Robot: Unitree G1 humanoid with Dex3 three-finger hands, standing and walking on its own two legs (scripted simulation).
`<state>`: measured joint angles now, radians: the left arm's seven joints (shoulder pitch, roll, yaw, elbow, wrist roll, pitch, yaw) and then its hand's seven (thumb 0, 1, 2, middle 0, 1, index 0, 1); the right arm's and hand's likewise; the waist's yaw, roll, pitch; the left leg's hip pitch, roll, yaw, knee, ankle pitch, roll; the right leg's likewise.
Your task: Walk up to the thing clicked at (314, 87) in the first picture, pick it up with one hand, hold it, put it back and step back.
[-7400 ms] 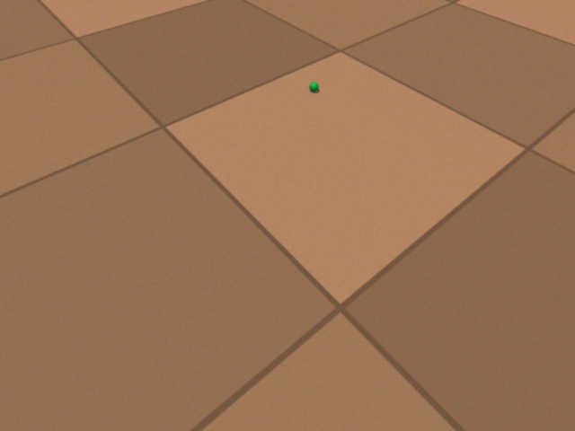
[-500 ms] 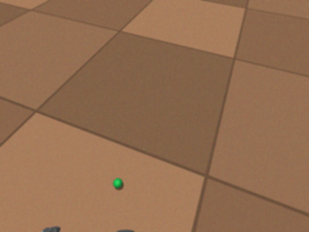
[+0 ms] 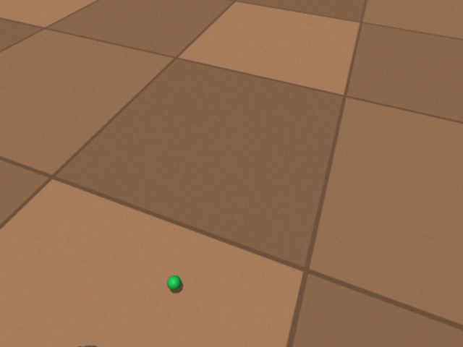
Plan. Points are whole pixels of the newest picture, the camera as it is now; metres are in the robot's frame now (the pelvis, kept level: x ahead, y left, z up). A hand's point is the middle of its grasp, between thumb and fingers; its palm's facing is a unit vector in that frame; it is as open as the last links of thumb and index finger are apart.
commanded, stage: walk up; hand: left
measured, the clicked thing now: (174, 282) +0.47 +0.26 -0.75
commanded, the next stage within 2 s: stand in 0.36 s
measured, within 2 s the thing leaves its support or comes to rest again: neither
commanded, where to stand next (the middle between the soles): +0.08 +0.02 m, yaw -1 degrees
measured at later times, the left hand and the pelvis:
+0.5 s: hand out of the picture +0.09 +0.25 -0.16, palm faces -0.02 -0.95 -0.32, open 7.3 cm; pelvis +0.01 +0.00 +0.00, yaw +0 degrees
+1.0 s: hand out of the picture +0.11 +0.25 -0.16, palm faces -0.03 -0.94 -0.33, open 7.3 cm; pelvis +0.03 +0.00 +0.00, yaw +0 degrees
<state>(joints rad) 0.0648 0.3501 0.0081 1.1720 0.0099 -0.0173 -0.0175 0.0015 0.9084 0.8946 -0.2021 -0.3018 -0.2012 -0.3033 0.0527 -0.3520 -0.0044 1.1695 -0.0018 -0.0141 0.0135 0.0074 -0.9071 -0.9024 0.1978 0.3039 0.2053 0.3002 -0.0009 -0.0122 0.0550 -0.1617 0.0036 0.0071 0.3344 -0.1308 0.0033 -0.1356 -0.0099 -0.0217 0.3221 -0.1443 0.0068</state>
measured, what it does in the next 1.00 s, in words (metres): stands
